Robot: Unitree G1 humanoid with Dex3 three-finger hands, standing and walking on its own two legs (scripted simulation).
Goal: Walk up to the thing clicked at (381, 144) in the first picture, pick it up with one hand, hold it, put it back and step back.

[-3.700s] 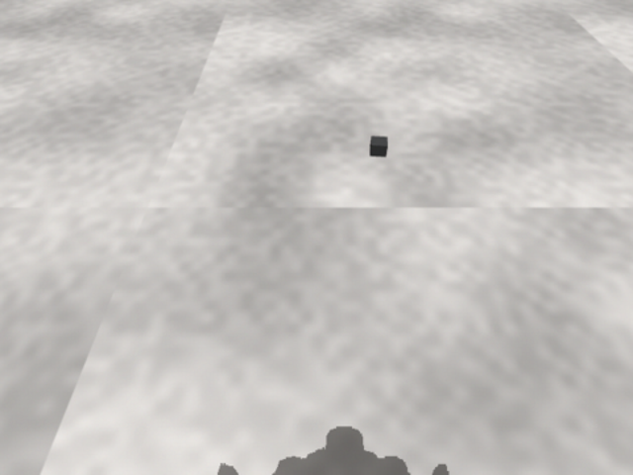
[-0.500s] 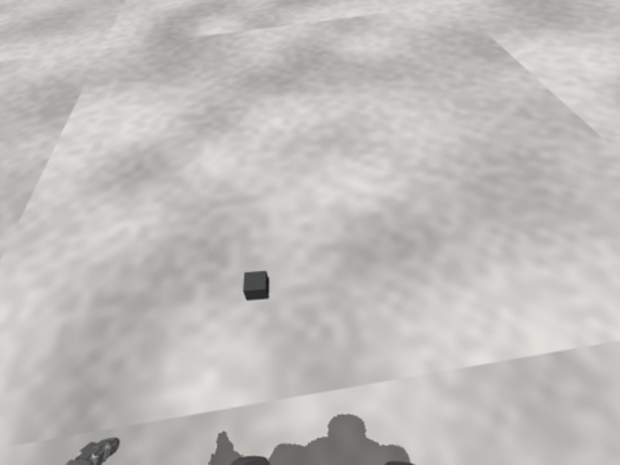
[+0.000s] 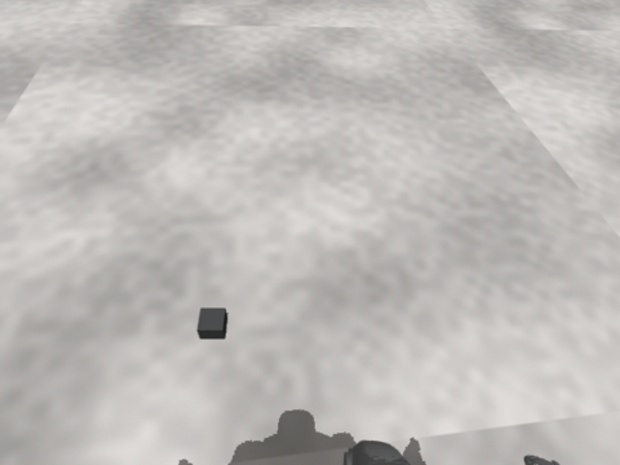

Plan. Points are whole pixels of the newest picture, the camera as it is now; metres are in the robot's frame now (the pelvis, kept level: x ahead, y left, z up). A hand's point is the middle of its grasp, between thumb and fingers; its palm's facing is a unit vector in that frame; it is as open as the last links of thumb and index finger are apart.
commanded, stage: walk up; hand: left
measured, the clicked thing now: (212, 323) +0.65 +0.29 -0.73
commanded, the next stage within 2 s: none
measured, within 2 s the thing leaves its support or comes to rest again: neither
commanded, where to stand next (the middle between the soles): +0.29 -0.04 m, yaw +3 degrees
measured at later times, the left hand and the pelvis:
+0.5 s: hand (177, 445) +0.17 +0.19 -0.12, palm faces +0.05 -0.91 -0.42, open 7.4 cm; pelvis +0.17 -0.10 +0.01, yaw +3 degrees
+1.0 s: hand (195, 384) +0.26 +0.18 -0.15, palm faces +0.04 -0.91 -0.41, open 7.4 cm; pelvis +0.22 -0.09 -0.01, yaw +4 degrees
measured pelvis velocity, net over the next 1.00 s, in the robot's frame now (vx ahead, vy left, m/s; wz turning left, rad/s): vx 0.22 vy -0.09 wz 0.07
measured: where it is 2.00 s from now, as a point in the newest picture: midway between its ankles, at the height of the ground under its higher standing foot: (327, 459)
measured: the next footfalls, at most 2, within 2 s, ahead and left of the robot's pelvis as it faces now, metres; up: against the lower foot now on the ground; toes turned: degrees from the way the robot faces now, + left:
right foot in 0.18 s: +0.26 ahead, -0.21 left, +0.00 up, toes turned +1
left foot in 0.60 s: +0.32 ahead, +0.04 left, +0.00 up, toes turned +6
